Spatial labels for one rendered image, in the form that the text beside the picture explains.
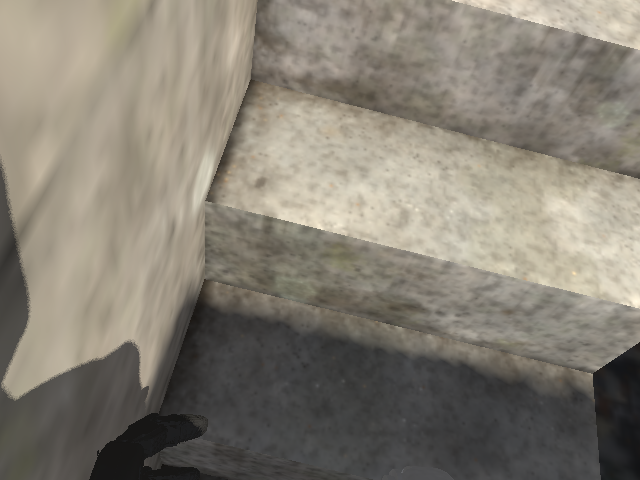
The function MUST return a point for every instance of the left robot hand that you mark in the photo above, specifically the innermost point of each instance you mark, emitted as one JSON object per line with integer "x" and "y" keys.
{"x": 123, "y": 458}

